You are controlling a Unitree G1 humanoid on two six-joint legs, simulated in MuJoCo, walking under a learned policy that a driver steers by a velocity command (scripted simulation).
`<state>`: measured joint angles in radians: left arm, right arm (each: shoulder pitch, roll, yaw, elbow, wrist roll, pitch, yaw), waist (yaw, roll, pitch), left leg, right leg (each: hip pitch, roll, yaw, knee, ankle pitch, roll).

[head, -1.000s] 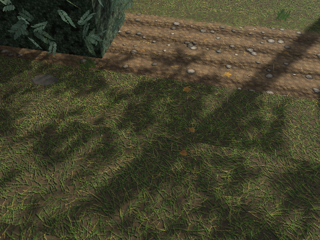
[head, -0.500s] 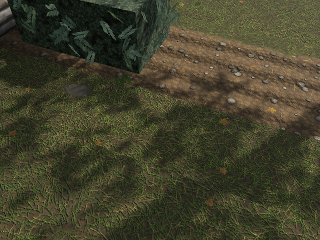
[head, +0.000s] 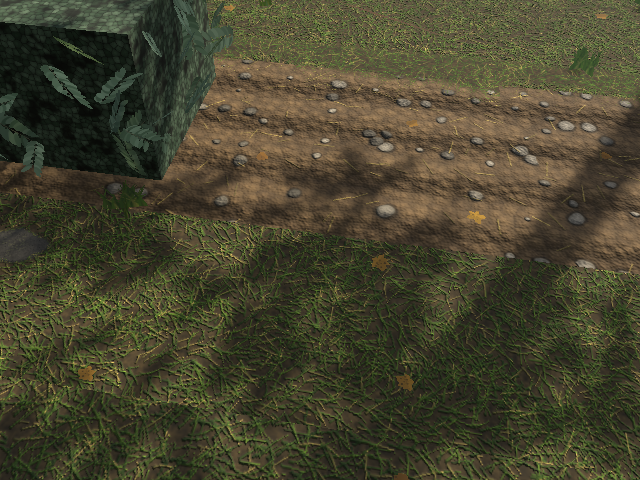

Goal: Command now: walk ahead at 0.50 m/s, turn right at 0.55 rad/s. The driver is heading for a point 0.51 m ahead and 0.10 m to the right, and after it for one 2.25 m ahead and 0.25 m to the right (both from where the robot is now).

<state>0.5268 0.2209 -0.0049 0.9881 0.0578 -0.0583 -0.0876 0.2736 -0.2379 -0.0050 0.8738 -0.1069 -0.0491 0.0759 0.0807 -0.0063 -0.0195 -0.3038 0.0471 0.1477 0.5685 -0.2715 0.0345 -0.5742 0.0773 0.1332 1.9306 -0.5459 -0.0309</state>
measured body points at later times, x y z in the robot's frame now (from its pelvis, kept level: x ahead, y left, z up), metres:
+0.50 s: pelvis +0.26 -0.06 -0.02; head +0.26 -0.05 +0.43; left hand +0.49 +0.12 -0.12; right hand +0.11 -0.27 -0.15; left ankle +0.05 +0.11 -0.67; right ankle +0.30 -0.16 -0.73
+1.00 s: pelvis +0.51 -0.12 -0.04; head +0.51 -0.12 +0.41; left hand +0.67 +0.08 -0.17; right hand +0.43 -0.35 -0.18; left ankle +0.52 -0.04 -0.73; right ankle +0.46 -0.25 -0.64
